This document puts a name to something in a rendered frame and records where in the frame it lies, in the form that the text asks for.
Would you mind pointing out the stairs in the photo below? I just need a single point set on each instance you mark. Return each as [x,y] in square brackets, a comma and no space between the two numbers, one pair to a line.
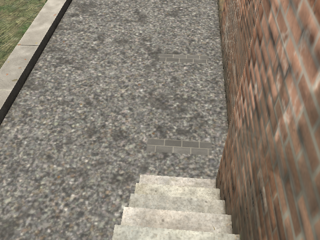
[175,208]

